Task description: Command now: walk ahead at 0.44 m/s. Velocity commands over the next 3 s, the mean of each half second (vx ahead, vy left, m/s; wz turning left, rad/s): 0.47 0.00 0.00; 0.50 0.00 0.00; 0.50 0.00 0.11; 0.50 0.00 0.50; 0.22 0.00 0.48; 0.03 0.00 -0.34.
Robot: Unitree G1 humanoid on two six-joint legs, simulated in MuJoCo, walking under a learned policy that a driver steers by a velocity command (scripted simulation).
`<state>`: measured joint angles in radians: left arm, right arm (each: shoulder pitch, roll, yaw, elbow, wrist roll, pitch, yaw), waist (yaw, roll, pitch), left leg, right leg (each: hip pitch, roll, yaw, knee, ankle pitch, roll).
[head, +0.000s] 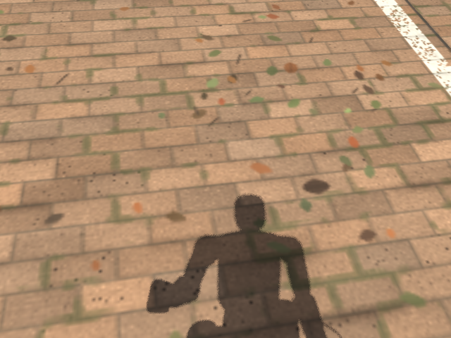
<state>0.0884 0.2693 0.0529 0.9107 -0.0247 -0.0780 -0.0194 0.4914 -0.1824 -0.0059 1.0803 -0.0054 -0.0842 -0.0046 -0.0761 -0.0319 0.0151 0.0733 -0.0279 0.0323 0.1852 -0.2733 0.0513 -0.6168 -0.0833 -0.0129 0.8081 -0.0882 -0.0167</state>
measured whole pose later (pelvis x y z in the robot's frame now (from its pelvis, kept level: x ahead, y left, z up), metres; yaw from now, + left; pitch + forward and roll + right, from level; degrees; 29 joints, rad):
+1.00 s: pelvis +0.57 +0.03 +0.00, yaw +0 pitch +1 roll +1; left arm 0.14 0.28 0.06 0.93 -0.01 -0.07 0.01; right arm 0.33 -0.24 -0.05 0.96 -0.01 -0.10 0.02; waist -0.04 -0.04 0.01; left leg -0.11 -0.06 0.06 0.24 -0.15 0.08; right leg -0.65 -0.13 0.04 0.92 -0.12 -0.02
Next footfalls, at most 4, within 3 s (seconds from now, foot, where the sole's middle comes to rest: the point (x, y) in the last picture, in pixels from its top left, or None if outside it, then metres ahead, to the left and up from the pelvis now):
0.20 right None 0.30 -0.13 -0.78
0.72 left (171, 307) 0.60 0.11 -0.78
1.28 right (239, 219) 0.91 -0.12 -0.78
1.82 left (164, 163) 1.18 0.15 -0.78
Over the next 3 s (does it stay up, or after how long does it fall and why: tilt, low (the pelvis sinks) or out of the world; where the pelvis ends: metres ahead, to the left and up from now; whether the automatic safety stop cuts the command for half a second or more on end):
stays up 1.37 0.09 -0.02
